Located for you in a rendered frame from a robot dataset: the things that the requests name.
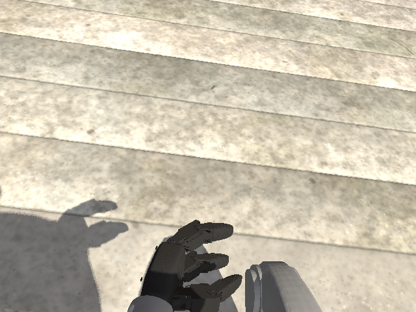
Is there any right robot thigh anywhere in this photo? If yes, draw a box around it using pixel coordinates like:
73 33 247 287
245 261 322 312

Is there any left robot forearm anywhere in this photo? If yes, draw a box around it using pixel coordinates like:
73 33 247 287
127 295 173 312

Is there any left robot hand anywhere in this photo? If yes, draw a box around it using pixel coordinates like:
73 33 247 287
140 220 242 312

